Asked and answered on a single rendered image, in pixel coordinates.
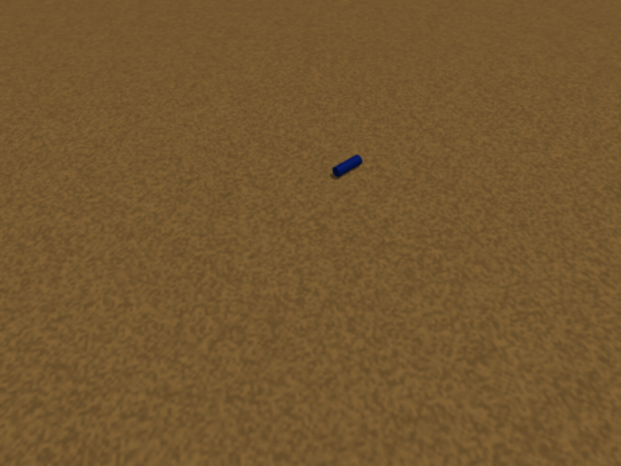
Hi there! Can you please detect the can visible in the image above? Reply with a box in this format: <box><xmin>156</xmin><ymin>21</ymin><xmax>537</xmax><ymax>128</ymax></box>
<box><xmin>333</xmin><ymin>154</ymin><xmax>362</xmax><ymax>177</ymax></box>

